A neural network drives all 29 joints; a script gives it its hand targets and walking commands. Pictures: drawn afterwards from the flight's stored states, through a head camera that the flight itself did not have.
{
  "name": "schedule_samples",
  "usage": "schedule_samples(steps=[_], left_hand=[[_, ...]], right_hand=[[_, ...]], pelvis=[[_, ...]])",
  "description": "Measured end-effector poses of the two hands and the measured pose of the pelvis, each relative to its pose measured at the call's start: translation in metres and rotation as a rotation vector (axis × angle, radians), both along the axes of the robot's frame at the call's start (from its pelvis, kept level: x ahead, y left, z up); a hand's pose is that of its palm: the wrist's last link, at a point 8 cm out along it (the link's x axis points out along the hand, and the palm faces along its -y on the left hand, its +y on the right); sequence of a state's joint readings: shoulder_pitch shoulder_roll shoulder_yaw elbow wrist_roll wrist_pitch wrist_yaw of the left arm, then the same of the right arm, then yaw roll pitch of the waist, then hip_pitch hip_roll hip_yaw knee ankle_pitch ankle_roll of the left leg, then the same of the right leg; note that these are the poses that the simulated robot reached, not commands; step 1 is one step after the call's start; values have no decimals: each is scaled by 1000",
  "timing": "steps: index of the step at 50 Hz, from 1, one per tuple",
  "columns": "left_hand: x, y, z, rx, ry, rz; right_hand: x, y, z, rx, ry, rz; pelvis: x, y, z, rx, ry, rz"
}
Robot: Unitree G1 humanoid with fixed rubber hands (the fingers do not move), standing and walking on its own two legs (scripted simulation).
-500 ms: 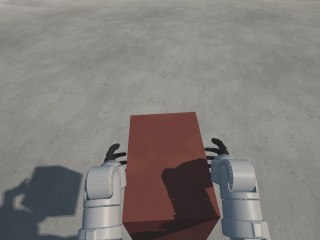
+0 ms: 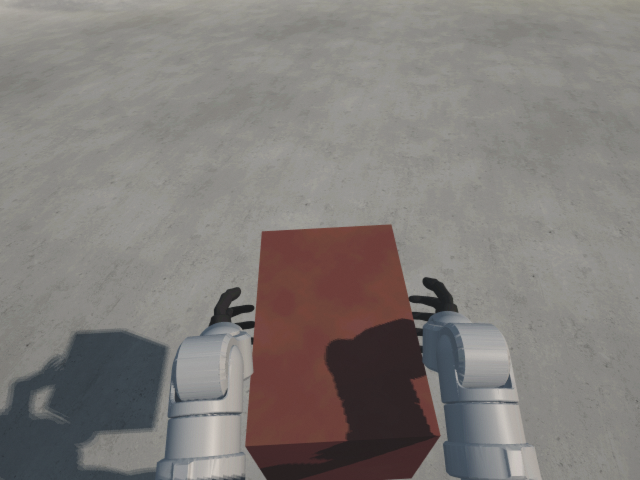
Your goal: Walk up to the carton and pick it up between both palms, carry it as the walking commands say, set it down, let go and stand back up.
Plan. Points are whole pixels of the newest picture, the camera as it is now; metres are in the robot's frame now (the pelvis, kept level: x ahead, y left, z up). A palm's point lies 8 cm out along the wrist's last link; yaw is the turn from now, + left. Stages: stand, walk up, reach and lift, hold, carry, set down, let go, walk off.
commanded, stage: carry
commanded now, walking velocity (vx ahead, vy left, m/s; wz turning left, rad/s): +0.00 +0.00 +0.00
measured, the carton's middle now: (333, 349) +0.33 +0.00 +0.00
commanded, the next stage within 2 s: none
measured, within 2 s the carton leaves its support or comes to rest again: neither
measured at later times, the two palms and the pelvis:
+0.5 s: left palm (231, 339) +0.30 +0.12 +0.08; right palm (449, 328) +0.30 -0.14 +0.08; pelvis +0.01 -0.01 +0.00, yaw +0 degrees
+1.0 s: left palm (230, 342) +0.30 +0.13 +0.07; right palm (451, 330) +0.30 -0.14 +0.07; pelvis +0.01 -0.01 +0.00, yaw +0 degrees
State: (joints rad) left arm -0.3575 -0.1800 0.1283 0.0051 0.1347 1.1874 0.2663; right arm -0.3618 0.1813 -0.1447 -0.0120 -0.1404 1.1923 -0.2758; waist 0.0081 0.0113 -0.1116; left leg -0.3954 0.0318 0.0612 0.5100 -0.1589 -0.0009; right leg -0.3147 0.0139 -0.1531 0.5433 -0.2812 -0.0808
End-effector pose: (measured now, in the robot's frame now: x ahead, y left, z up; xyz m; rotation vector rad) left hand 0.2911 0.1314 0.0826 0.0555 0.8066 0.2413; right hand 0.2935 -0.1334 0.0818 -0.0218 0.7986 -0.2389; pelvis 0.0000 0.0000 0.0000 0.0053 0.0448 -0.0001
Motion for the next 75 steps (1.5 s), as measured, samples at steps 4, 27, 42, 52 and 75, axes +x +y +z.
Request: schedule_samples(steps=[4, 27, 42, 52, 75], left_hand=[[2, -1, -1, 2, -3, -2], [8, -7, -5, -3, -15, -23], [7, -7, -7, -14, -23, -43], [6, -4, -10, -25, -25, -50], [3, -2, -31, -21, -72, -81]], right_hand=[[2, -1, -1, 0, -3, 3], [8, -9, -5, 4, -21, 8], [7, -11, -6, 10, -33, 11], [7, -10, -9, 25, -36, 27], [4, -12, -30, 29, -88, 67]], pelvis=[[2, -1, 0, 0, 1, 0], [9, -7, -1, 0, 2, -1], [11, -6, -2, -1, 3, -3], [11, -6, -2, -1, 2, -4], [10, -5, -2, 0, 0, -10]])
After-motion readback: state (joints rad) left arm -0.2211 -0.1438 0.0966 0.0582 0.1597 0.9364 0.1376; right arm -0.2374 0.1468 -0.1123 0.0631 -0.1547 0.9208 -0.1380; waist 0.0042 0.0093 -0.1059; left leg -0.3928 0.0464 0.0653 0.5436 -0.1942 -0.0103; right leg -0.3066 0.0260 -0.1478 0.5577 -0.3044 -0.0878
